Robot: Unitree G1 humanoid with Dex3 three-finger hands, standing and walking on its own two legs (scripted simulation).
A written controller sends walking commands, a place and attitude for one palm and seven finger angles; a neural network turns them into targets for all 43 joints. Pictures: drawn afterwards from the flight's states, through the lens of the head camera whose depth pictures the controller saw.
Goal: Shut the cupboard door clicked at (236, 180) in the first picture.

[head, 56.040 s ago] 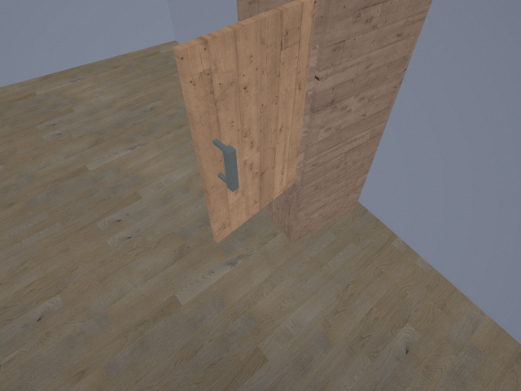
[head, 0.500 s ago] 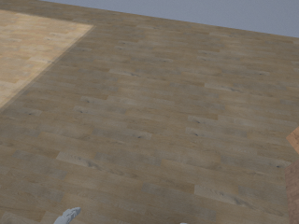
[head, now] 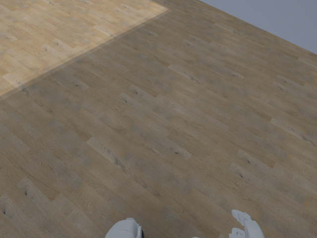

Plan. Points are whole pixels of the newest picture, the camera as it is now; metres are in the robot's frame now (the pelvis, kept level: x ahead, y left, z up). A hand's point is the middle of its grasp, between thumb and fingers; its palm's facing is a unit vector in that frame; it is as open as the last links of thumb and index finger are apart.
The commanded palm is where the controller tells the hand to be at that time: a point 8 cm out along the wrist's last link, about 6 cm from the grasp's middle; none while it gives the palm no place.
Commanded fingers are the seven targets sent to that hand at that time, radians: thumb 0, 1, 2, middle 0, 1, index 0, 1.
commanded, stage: turn to face it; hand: left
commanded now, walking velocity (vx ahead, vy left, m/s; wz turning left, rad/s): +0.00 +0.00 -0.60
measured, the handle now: out of the picture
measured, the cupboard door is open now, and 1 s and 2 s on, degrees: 33 33 33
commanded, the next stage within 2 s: none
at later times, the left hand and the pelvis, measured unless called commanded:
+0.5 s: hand (108, 225) +0.15 +0.15 -0.14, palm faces -0.21 -0.94 -0.26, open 7.4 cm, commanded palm none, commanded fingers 0.00 0.90 0.90 -0.20 -0.30 -0.20 -0.30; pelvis +0.04 -0.03 +0.01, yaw -16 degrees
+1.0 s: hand (124, 176) +0.29 +0.13 -0.14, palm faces -0.52 -0.83 -0.21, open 7.4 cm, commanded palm none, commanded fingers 0.00 0.90 0.90 -0.20 -0.30 -0.20 -0.30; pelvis +0.08 +0.01 +0.03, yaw -34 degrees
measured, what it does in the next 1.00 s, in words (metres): steps on the spot, turning right: right foot, then left foot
